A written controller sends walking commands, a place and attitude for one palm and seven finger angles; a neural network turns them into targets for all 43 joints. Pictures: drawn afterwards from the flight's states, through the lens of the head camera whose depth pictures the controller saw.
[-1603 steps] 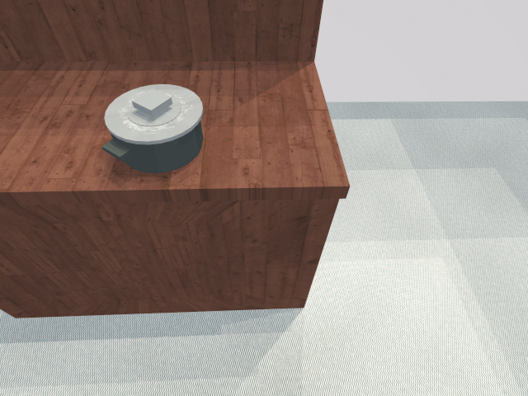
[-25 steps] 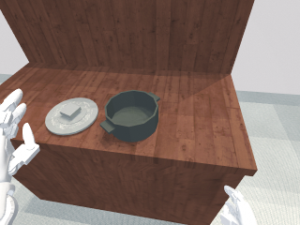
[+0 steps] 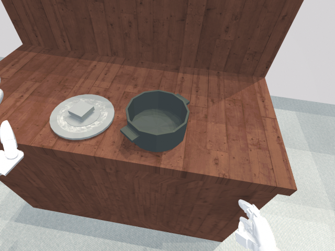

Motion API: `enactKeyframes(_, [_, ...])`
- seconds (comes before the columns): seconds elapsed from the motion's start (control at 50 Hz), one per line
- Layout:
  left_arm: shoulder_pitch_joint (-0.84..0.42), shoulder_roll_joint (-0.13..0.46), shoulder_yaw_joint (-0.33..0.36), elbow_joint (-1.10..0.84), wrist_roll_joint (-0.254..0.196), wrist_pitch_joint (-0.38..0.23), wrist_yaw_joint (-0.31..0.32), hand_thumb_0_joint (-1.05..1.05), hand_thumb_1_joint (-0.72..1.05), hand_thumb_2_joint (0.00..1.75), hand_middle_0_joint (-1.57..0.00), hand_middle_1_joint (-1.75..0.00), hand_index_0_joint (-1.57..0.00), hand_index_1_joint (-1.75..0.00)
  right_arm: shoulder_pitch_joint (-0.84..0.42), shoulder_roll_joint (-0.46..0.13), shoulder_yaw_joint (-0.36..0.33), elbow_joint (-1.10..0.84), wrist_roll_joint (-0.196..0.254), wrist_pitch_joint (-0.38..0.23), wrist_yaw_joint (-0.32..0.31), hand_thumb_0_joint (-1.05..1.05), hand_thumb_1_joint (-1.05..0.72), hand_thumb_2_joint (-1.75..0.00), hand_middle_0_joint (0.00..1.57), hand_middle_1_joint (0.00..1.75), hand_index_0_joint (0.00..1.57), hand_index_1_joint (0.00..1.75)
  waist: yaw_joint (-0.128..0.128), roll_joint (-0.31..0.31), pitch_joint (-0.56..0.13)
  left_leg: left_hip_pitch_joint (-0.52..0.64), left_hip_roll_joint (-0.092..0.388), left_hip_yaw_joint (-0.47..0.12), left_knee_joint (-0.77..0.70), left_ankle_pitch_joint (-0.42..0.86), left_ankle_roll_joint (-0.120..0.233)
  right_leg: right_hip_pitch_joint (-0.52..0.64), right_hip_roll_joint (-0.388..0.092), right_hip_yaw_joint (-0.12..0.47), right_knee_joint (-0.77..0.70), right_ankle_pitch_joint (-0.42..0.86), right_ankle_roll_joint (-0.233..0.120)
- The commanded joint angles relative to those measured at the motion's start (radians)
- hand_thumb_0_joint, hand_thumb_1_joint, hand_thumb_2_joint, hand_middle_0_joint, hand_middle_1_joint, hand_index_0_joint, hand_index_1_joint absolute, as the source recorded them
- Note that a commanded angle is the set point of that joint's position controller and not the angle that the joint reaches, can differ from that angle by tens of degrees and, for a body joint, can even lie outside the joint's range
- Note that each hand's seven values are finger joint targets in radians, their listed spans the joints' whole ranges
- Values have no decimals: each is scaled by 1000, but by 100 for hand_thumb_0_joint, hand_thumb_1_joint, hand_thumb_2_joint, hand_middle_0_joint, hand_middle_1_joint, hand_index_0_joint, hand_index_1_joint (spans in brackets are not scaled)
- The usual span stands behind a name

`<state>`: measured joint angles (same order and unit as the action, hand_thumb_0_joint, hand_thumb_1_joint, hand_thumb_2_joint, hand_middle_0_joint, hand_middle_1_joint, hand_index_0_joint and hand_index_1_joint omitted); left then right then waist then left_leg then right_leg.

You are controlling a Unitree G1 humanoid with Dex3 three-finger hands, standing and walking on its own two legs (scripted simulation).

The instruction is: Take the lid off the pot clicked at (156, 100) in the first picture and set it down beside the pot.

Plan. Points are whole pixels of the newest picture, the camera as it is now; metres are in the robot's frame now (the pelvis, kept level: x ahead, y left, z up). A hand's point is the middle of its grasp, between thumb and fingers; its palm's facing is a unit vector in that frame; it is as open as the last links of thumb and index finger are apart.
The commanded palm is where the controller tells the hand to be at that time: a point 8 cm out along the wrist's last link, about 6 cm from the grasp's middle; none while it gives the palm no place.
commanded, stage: step back with the hand held close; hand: left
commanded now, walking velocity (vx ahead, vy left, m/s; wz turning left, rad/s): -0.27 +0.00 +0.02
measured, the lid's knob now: (81, 110) +0.47 +0.33 +0.02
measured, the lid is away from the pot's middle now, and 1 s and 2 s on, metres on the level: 0.24 0.24 0.24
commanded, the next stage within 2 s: stop stepping back and stand still in 1.04 s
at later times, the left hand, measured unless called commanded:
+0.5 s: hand (33, 183) +0.16 +0.23 +0.19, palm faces +0.31 -0.79 -0.53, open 7.4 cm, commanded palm +0.09 +0.28 +0.21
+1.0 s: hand out of the picture +0.06 +0.24 +0.19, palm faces +0.31 -0.85 -0.43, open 7.5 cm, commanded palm -0.01 +0.29 +0.21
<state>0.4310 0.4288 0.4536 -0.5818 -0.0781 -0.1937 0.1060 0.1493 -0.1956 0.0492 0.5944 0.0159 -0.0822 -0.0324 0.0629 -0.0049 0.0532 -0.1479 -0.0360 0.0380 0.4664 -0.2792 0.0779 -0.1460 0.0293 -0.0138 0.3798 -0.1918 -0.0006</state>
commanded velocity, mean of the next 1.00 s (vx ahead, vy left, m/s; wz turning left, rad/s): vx -0.32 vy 0.00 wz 0.05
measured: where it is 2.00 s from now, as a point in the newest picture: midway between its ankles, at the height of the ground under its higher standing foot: outside the picture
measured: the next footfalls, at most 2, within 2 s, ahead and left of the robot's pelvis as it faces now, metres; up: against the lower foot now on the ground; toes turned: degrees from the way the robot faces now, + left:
right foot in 0.98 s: -0.13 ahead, -0.15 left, +0.00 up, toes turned -5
left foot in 1.34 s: -0.24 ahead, +0.15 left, +0.00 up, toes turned +9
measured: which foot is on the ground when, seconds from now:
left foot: down 0.00-1.00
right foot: down 0.00-0.74, up 0.76-0.96, down 0.98-1.00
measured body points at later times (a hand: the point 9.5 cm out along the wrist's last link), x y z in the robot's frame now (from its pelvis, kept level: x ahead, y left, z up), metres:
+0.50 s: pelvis -0.04 +0.00 -0.01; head -0.01 +0.01 +0.44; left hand +0.14 +0.27 +0.21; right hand +0.11 -0.24 -0.09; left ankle -0.01 +0.06 -0.74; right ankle -0.03 -0.12 -0.74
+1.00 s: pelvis -0.15 +0.02 -0.02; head -0.11 +0.05 +0.43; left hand +0.04 +0.28 +0.21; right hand +0.03 -0.19 -0.08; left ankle -0.04 +0.09 -0.74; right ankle -0.17 -0.14 -0.74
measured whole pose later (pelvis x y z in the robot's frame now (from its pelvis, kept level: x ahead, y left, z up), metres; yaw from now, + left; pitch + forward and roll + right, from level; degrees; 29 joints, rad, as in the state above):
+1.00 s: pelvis -0.15 +0.02 -0.02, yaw -3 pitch +1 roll -4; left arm 0.53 0.43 0.44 -0.73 -0.07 -0.25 0.12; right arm 0.15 -0.14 0.03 0.55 0.01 -0.12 -0.01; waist 0.01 0.00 0.07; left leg -0.49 0.05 0.06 0.62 -0.15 0.07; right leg -0.27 0.00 -0.03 0.53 -0.30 0.04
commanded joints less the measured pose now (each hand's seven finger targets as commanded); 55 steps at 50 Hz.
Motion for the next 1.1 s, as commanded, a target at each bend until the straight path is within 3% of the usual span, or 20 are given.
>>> enactKeyframes(0.0, [14,92,25,-206,5,-74,-9,0,90,90,-20,-30,-20,-30,-91,-156,-76,-174,1,-44,-6,0,-90,-90,20,30,20,30,-41,190,-131,-17,182,-165,-101,343,0,15,-101,85,59,285,-15])
enactKeyframes(0.08, [127,149,88,-331,15,-92,-8,0,90,90,-20,-30,-20,-30,-66,-153,-99,-206,-10,-37,15,0,-90,-90,20,30,20,30,-40,180,-260,80,254,-206,-66,705,-4,-62,-78,47,170,36,-2])
enactKeyframes(0.12, [170,215,161,-383,14,-94,7,0,90,90,-20,-30,-20,-30,-62,-156,-110,-218,-12,-34,17,0,-90,-90,20,30,20,30,-40,163,-293,91,285,-224,-62,771,-7,-97,-73,43,220,-83,2])
enactKeyframes(0.14, [206,195,156,-381,11,-94,7,0,90,90,-20,-30,-20,-30,-53,-143,-109,-219,-17,-30,15,0,-90,-90,20,30,20,30,-41,143,-285,77,287,-221,-54,773,-6,-108,-76,33,225,-112,0])
enactKeyframes(0.22, [187,224,189,-421,6,-95,20,0,90,90,-20,-30,-20,-30,-28,-146,-116,-211,-7,-24,3,0,-90,-90,20,30,20,30,-59,133,-229,20,291,-204,-6,768,-2,-82,-95,19,166,-53,-4])
enactKeyframes(0.28, [191,183,159,-324,5,-96,18,0,90,90,-20,-30,-20,-30,-1,-148,-115,-193,-3,-24,-4,0,-90,-90,20,30,20,30,-77,113,-198,28,286,-199,32,805,-11,-84,-107,4,102,17,-7])
enactKeyframes(0.34, [218,152,146,-244,1,-87,16,0,90,90,-20,-30,-20,-30,-1,-145,-124,-188,6,-19,-4,0,-90,-90,20,30,20,30,-80,99,-202,-11,269,-182,22,684,-14,-65,-112,6,114,18,-13])
enactKeyframes(0.42, [223,181,165,-261,-2,-84,19,0,90,90,-20,-30,-20,-30,-20,-139,-125,-208,14,-4,-9,0,-90,-90,20,30,20,30,-71,58,-202,-159,243,-168,26,333,-5,-9,-143,41,117,59,-22])
enactKeyframes(0.46, [216,175,144,-285,-9,-87,22,0,90,90,-20,-30,-20,-30,-17,-136,-120,-223,21,-1,-12,0,-90,-90,20,30,20,30,-79,-23,-204,-210,177,-151,108,112,-20,-19,-210,111,73,185,-56])
enactKeyframes(0.5, [201,181,130,-315,-11,-95,31,0,90,90,-20,-30,-20,-30,4,-127,-124,-225,23,-1,-15,0,-90,-90,20,30,20,30,-96,-124,-195,-193,97,-117,217,-100,-39,-104,-308,224,-20,150,-104])
enactKeyframes(0.56, [179,192,119,-347,-8,-95,53,0,90,90,-20,-30,-20,-30,11,-119,-119,-213,19,0,-22,0,-90,-90,20,30,20,30,-103,-97,-160,-149,67,-93,342,-161,-52,-221,-378,268,-89,16,-141])
enactKeyframes(0.6, [159,193,123,-336,0,-92,64,0,90,90,-20,-30,-20,-30,-2,-114,-109,-206,16,-9,-27,0,-90,-90,20,30,20,30,-106,-68,-120,-144,85,-105,238,-120,-45,-244,-328,198,-40,14,-109])
enactKeyframes(0.68, [119,172,118,-304,11,-112,72,0,90,90,-20,-30,-20,-30,-34,-131,-102,-210,19,-44,-46,0,-90,-90,20,30,20,30,-86,210,-54,-363,228,-245,-84,-109,7,-111,-122,35,210,-23,-21])
enactKeyframes(0.72, [89,181,134,-306,20,-114,69,0,90,90,-20,-30,-20,-30,-42,-129,-102,-215,11,-59,-41,0,-90,-90,20,30,20,30,-86,311,-42,-468,303,-300,-200,-162,31,-70,-68,16,384,-202,-8])
enactKeyframes(0.76, [65,156,121,-313,15,-117,65,0,90,90,-20,-30,-20,-30,-15,-123,-107,-198,-6,-80,-34,0,-90,-90,20,30,20,30,-87,249,-58,-453,338,-317,-196,-38,57,-110,-48,44,512,-296,-2])
enactKeyframes(0.82, [87,130,90,-334,4,-110,53,0,90,90,-20,-30,-20,-30,5,-133,-126,-183,-2,-94,-12,0,-90,-90,20,30,20,30,-78,118,-163,-159,336,-269,-59,402,48,-198,-55,31,354,-257,13])
enactKeyframes(0.86, [99,125,77,-354,3,-111,40,0,90,90,-20,-30,-20,-30,3,-141,-122,-180,-2,-94,-2,0,-90,-90,20,30,20,30,-72,136,-221,-62,319,-255,-35,465,29,-186,-50,12,237,-214,20])
enactKeyframes(0.96, [107,166,103,-365,1,-125,17,0,90,90,-20,-30,-20,-30,-20,-147,-103,-178,-9,-92,2,0,-90,-90,20,30,20,30,-71,194,-265,-97,282,-244,-19,271,3,-84,-33,-26,94,-105,17])
enactKeyframes(1.04, [191,193,156,-351,-15,-125,9,0,90,90,-20,-30,-20,-30,-28,-146,-124,-213,6,-67,0,0,-90,-90,20,30,20,30,-75,133,-268,-259,224,-188,-44,-257,-35,-53,-36,-42,157,-186,-23])
enactKeyframes(1.08, [198,201,164,-344,-22,-122,11,0,90,90,-20,-30,-20,-30,-42,-134,-123,-229,10,-50,1,0,-90,-90,20,30,20,30,-81,112,-224,-334,180,-134,47,-356,-54,-104,-83,-26,139,-238,-49])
